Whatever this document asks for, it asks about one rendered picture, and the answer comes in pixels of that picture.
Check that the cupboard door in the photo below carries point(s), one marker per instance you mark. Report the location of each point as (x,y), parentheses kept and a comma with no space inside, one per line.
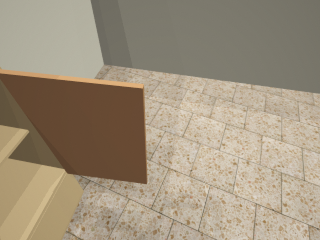
(95,128)

